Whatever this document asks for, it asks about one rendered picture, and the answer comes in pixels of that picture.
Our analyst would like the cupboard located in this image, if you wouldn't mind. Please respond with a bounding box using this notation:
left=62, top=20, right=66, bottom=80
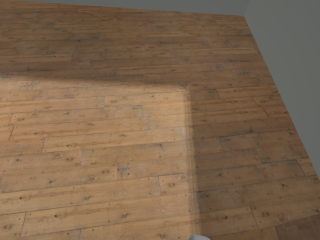
left=274, top=213, right=320, bottom=240

